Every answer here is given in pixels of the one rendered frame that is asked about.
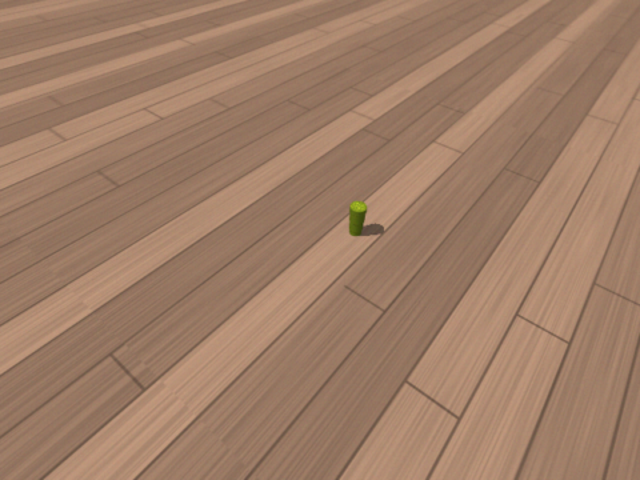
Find cup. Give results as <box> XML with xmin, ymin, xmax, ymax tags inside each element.
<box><xmin>349</xmin><ymin>201</ymin><xmax>367</xmax><ymax>236</ymax></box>

